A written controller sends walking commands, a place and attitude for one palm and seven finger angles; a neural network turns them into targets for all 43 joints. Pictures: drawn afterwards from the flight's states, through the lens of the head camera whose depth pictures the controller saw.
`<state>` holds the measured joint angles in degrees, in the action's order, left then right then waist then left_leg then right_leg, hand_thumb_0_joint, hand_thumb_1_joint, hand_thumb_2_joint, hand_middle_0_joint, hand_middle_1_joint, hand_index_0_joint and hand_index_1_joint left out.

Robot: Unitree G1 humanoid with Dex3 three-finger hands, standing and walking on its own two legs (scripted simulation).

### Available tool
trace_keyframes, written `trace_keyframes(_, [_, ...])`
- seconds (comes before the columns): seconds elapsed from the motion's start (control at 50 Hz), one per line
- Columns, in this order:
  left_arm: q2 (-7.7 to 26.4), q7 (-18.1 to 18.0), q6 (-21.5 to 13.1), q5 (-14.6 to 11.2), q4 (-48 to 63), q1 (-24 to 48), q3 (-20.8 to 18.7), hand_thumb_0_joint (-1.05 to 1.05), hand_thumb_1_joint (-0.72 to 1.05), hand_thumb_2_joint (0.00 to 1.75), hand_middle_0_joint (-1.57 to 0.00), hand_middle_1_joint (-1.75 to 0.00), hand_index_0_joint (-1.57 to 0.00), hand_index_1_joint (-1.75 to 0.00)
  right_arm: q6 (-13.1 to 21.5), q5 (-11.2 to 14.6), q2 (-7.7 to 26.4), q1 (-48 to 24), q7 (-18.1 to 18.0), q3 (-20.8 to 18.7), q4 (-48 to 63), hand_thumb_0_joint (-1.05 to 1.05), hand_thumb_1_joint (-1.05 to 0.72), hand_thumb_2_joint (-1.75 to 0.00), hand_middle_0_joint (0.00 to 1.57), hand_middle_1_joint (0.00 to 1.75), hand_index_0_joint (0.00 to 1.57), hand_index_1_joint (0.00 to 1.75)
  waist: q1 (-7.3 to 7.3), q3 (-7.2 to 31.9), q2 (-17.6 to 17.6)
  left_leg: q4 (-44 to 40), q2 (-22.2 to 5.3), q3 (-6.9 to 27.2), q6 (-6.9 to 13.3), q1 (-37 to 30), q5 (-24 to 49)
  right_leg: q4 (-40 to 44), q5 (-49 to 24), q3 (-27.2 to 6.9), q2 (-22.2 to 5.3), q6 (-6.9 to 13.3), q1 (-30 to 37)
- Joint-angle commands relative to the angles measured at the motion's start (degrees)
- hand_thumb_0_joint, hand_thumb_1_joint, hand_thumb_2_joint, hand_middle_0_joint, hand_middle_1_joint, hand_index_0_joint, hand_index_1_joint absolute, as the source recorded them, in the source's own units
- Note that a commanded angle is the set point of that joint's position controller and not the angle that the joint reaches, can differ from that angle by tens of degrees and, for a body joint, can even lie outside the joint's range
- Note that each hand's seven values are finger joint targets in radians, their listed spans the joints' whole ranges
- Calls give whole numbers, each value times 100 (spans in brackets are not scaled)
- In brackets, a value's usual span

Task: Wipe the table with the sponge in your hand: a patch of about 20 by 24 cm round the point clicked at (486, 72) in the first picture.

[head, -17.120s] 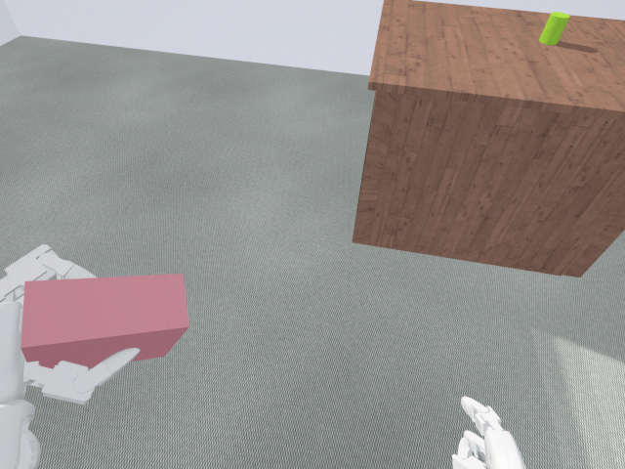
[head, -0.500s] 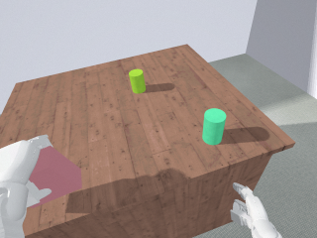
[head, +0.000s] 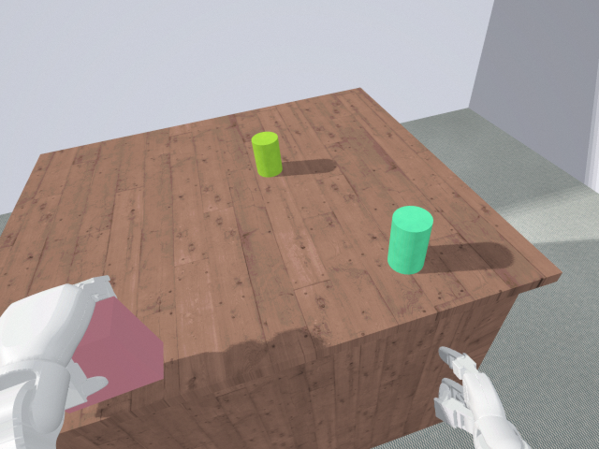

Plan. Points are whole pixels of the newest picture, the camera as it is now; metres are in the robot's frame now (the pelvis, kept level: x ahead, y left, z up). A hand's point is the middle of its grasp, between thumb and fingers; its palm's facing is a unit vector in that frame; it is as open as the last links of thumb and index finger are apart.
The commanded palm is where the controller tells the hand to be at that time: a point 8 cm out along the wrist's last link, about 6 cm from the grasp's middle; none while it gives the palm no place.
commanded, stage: lower the sponge onto the table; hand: left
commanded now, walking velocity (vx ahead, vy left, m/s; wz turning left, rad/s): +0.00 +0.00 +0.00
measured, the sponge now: (100, 364) +0.17 +0.29 +0.07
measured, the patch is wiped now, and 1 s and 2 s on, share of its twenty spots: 0.00 0.15 0.55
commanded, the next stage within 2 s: wipe forward along the first lane in 0.28 s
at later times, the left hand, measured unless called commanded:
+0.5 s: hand (95, 346) +0.18 +0.29 +0.10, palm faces +0.02 -0.09 -1.00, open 9.3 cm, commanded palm +0.16 +0.29 +0.17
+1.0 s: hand (98, 311) +0.23 +0.32 +0.09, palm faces +0.00 -0.04 -1.00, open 9.3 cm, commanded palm +0.21 +0.31 +0.15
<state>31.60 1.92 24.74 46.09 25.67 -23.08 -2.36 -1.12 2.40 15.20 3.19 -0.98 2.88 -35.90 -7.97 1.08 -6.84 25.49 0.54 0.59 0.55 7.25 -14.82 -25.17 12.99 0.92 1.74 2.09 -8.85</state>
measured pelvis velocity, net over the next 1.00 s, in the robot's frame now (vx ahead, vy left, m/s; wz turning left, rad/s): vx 0.01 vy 0.00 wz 0.02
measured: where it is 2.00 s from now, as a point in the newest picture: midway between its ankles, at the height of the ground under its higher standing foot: outside the picture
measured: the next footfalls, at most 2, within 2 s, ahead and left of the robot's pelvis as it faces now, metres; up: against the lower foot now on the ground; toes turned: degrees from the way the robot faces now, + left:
none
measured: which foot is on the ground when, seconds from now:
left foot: down 0.00-1.00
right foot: down 0.00-1.00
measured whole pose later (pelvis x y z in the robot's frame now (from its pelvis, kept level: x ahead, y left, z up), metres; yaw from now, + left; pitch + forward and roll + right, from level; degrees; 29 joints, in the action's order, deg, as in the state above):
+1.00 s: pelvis +0.01 +0.00 +0.00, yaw +1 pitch -1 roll +0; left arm 31.6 -0.6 17.5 50.2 6.3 -9.8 -2.5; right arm -0.5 2.7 16.2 4.9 -3.1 1.7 -38.1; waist -6.9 1.0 -5.9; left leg 25.8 0.4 1.9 0.3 9.7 -15.4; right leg -24.5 13.5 2.0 1.9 2.3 -10.5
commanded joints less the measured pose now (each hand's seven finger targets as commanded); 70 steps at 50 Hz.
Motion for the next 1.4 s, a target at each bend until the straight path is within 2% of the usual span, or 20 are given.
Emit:
trace_keyframes(0.0, [1152,-202,-233,505,1008,1214,-553,0,10,130,-120,-160,-120,-160,385,-30,475,-1224,-89,-172,1054,0,-90,-90,20,30,20,30,19,494,447,-276,66,269,198,75,1067,533,-234,-476,-54,126,74])
trace_keyframes(0.06, [1367,-317,-578,569,1188,1749,-721,0,10,130,-120,-160,-120,-160,498,-14,431,-1326,-186,-150,1079,0,-90,-90,20,30,20,30,38,499,232,-331,78,344,219,-117,725,674,129,-701,34,196,-38])
trace_keyframes(0.08, [1389,-379,-633,622,929,1769,-734,0,10,130,-120,-160,-120,-160,515,-91,459,-1098,-227,-184,1016,0,-90,-90,20,30,20,30,-14,567,294,-300,94,287,217,-84,841,644,49,-501,-7,189,54])
trace_keyframes(0.14, [1156,-481,-773,634,699,1690,-600,0,10,130,-120,-160,-120,-160,491,-80,460,-1015,-247,-247,914,0,-90,-90,20,30,20,30,12,589,219,-323,78,268,163,-141,915,675,-47,-518,-14,182,65])
trace_keyframes(0.16, [1410,-542,-773,616,818,1687,-896,0,10,130,-120,-160,-120,-160,552,-40,430,-1250,-222,-201,962,0,-90,-90,20,30,20,30,-64,683,-76,-357,107,326,173,-166,900,637,-82,-705,34,260,162])
trace_keyframes(0.22, [1079,-571,-615,541,479,1241,-732,0,10,130,-120,-160,-120,-160,459,-79,473,-1139,-146,-248,881,0,-90,-90,20,30,20,30,-118,622,81,-367,85,276,113,5,1191,585,-415,-454,-20,222,302])
trace_keyframes(0.26, [1073,-568,-489,472,653,1142,-782,0,10,130,-120,-160,-120,-160,475,-18,434,-1451,-74,-199,958,0,-90,-90,20,30,20,30,-158,579,-87,-414,90,324,108,40,1155,540,-393,-619,15,255,317])
trace_keyframes(0.3, [766,-530,-362,437,570,871,-492,0,10,130,-120,-160,-120,-160,443,-44,444,-1270,-22,-233,932,0,-90,-90,20,30,20,30,-134,633,172,-372,69,259,117,96,1350,477,-643,-392,-44,187,376])
trace_keyframes(0.36, [995,-456,-197,465,606,711,-692,0,10,130,-120,-160,-120,-160,387,-22,492,-1481,4,-209,979,0,-90,-90,20,30,20,30,-146,487,466,-353,66,315,148,149,1281,501,-634,-613,14,213,303])
trace_keyframes(0.42, [1041,-417,-173,590,394,1014,-601,0,10,130,-120,-160,-120,-160,282,-53,553,-1248,-33,-225,938,0,-90,-90,20,30,20,30,-49,469,658,-335,76,260,163,196,1255,512,-585,-462,-28,164,276])
trace_keyframes(0.46, [1237,-454,-312,674,704,1581,-680,0,10,130,-120,-160,-120,-160,344,-20,509,-1409,-84,-188,998,0,-90,-90,20,30,20,30,-7,510,385,-318,85,300,189,27,1103,572,-336,-665,33,220,116])
trace_keyframes(0.52, [885,-468,-444,620,37,1540,-432,0,10,130,-120,-160,-120,-160,342,-33,543,-1060,-162,-249,848,0,-90,-90,20,30,20,30,73,446,479,-308,90,242,174,13,1120,616,-388,-400,-2,165,55])
trace_keyframes(0.66, [1064,-450,-622,564,-126,1889,-556,0,10,130,-120,-160,-120,-160,442,13,530,-1222,-225,-224,862,0,-90,-90,20,30,20,30,44,690,173,-312,138,262,172,-63,1201,555,-611,-513,8,206,153])
trace_keyframes(0.8, [1264,-469,-657,525,-1073,2006,-808,0,10,130,-120,-160,-120,-160,381,-4,625,-913,-258,-287,730,0,-90,-90,20,30,20,30,62,708,757,-201,157,171,184,162,1329,499,-926,-354,-46,125,230])
trace_keyframes(0.88, [1134,-447,-748,476,-998,2181,-699,0,10,130,-120,-160,-120,-160,403,6,634,-912,-239,-303,796,0,-90,-90,20,30,20,30,61,955,480,-141,178,141,192,124,1505,410,-1210,-263,-60,136,311])
trace_keyframes(1.02, [1178,-370,-841,509,-1778,2634,-605,0,10,130,-120,-160,-120,-160,344,47,729,-727,-296,-349,641,0,-90,-90,20,30,20,30,220,726,796,-133,175,146,199,310,1245,469,-1028,-211,-57,79,58])
trace_keyframes(1.06, [1448,-371,-906,510,-1775,2803,-799,0,10,130,-120,-160,-120,-160,365,92,723,-880,-309,-319,674,0,-90,-90,20,30,20,30,189,713,666,-162,186,185,197,283,1156,475,-883,-347,-20,133,28])
trace_keyframes(1.12, [1118,-335,-917,503,-2204,2752,-545,0,10,130,-120,-160,-120,-160,307,76,756,-640,-310,-376,596,0,-90,-90,20,30,20,30,224,860,770,-108,193,133,189,375,1285,410,-1142,-134,-59,76,95])
trace_keyframes(1.16, [1330,-323,-946,486,-2248,2969,-671,0,10,130,-120,-160,-120,-160,331,116,756,-780,-315,-343,647,0,-90,-90,20,30,20,30,232,862,748,-104,193,152,198,366,1169,413,-1029,-282,-30,108,34])
trace_keyframes(1.38, [1325,-197,-1040,656,-3198,3582,-505,0,10,130,-120,-160,-120,-160,181,131,855,-400,-304,-394,588,0,-90,-90,20,30,20,30,336,851,848,-31,209,113,222,668,1078,321,-979,-42,-44,86,-115])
